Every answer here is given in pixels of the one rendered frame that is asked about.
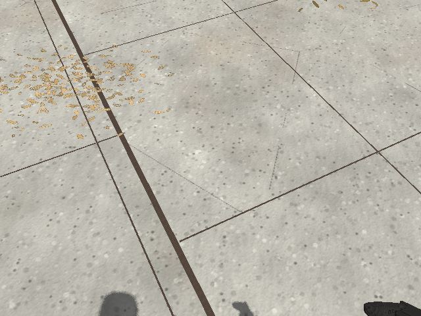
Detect right robot hand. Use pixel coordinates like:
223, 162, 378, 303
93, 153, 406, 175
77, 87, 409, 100
364, 301, 421, 316

